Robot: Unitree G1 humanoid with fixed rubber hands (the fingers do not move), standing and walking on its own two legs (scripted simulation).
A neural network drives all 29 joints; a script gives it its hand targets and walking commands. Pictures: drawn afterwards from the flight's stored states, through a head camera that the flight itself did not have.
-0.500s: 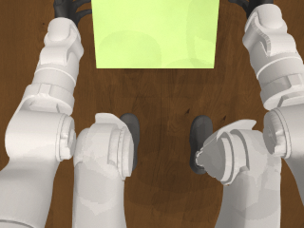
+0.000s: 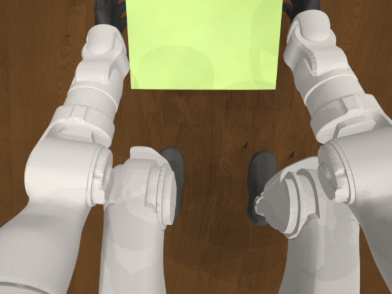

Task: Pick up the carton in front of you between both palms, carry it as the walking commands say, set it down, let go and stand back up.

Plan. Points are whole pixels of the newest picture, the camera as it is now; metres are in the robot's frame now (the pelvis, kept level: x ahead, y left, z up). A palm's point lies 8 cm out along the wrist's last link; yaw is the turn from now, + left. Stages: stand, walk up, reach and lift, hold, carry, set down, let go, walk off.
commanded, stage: reach and lift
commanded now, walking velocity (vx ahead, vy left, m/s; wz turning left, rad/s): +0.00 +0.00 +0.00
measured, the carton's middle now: (203, 34) +0.51 +0.05 -0.25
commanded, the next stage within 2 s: none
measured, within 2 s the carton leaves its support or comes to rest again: leaves its support in 0.28 s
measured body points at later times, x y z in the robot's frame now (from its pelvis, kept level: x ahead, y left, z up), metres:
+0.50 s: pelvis +0.01 -0.01 +0.02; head +0.29 +0.03 +0.36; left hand +0.50 +0.20 -0.08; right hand +0.54 -0.10 -0.07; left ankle +0.12 +0.12 -0.34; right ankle +0.13 -0.13 -0.34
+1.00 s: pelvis +0.02 -0.02 +0.15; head +0.25 +0.01 +0.54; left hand +0.46 +0.20 +0.08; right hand +0.51 -0.10 +0.09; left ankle +0.12 +0.12 -0.34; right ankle +0.13 -0.13 -0.34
